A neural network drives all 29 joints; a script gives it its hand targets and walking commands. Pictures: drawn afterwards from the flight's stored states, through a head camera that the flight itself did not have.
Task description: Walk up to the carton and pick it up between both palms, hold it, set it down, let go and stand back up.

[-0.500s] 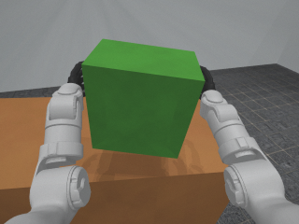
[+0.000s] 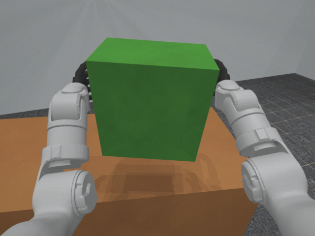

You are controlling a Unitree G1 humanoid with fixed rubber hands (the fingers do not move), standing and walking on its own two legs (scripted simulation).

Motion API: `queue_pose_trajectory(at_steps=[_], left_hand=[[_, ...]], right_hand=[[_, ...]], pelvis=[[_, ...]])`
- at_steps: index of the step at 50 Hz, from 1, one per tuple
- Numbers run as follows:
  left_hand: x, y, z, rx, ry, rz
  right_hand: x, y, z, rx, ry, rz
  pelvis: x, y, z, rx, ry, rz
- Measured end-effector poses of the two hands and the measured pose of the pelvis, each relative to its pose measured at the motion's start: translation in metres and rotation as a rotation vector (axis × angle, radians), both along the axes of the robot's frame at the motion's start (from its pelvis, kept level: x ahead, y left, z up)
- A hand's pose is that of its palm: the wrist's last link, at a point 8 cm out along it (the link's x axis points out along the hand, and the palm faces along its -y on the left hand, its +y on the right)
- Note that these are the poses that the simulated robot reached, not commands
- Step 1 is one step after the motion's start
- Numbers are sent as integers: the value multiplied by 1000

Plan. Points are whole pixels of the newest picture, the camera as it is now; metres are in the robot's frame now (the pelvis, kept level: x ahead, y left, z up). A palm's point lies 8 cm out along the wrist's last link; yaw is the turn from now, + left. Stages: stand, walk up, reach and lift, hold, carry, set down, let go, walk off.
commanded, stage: reach and lift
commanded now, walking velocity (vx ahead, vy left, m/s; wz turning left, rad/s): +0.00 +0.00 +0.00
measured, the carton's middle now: (152, 101) +0.39 -0.03 +0.24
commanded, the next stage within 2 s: hold in 0.38 s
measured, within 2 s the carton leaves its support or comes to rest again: neither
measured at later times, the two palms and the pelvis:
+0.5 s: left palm (76, 82) +0.38 +0.14 +0.31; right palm (224, 75) +0.36 -0.20 +0.31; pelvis +0.00 +0.00 +0.00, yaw +0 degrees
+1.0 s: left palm (72, 75) +0.36 +0.14 +0.33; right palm (228, 68) +0.34 -0.20 +0.33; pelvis +0.00 +0.00 +0.00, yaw +0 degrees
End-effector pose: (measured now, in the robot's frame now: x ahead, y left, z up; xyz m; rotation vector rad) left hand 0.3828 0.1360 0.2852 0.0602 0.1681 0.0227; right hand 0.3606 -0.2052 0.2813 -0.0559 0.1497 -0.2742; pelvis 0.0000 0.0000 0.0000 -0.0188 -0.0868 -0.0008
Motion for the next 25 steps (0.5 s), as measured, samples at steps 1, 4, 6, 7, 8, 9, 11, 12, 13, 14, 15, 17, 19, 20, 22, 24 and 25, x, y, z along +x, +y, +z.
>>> queue_pose_trajectory(at_steps=[1, 4, 6, 7, 8, 9, 11, 12, 13, 14, 15, 17, 19, 20, 22, 24, 25], left_hand=[[0, 0, 1, -1, 0, 0], [-1, 0, 5, -2, 0, 1], [-1, 0, 7, -4, -1, 2], [-1, 0, 8, -4, -3, 3], [-1, 0, 9, -4, -4, 4], [-2, 0, 10, -5, -5, 4], [-2, 0, 12, -4, -6, 4], [-3, 0, 12, -4, -5, 5], [-3, 0, 13, -5, -4, 5], [-4, 1, 13, -6, -4, 6], [-4, 1, 14, -7, -3, 7], [-5, 1, 15, -11, -4, 9], [-5, 2, 18, -15, -8, 11], [-6, 2, 19, -16, -11, 13], [-6, 3, 22, -19, -15, 14], [-7, 3, 24, -21, -18, 16], [-7, 3, 25, -21, -18, 17]], right_hand=[[0, 0, 2, -1, 1, 0], [0, 0, 6, -6, 4, 0], [0, 0, 9, -9, 4, 2], [0, 0, 11, -10, 3, 3], [0, 0, 12, -10, 2, 4], [0, 0, 13, -10, 2, 5], [-1, 0, 15, -10, 2, 5], [-1, 0, 16, -10, 3, 6], [-1, 0, 16, -11, 5, 6], [-2, 1, 17, -13, 6, 6], [-2, 1, 18, -14, 7, 6], [-2, 1, 21, -15, 6, 8], [-2, 2, 24, -17, 3, 11], [-2, 2, 26, -18, 1, 12], [-2, 3, 29, -19, -3, 14], [-2, 3, 32, -19, -4, 15], [-2, 3, 32, -19, -4, 15]], pelvis=[[0, 0, 0, 0, 0, 0], [0, 0, 0, 0, 1, 0], [0, 0, 0, 0, 2, 0], [0, 0, 0, 0, 3, 0], [1, 0, 0, 0, 4, 0], [1, 0, 0, 0, 4, 0], [1, 0, 0, 0, 5, 0], [1, 0, 0, 0, 5, 0], [1, 0, 0, 0, 4, 0], [1, 0, 0, 0, 4, 0], [0, 0, 0, 0, 4, 0], [0, 0, 0, 0, 6, 0], [-1, 0, 0, 0, 10, 0], [-1, 0, 0, 1, 12, 0], [-1, 0, 0, 0, 12, 0], [-1, 0, 0, 0, 12, 0], [-1, 0, 0, 0, 12, 0]])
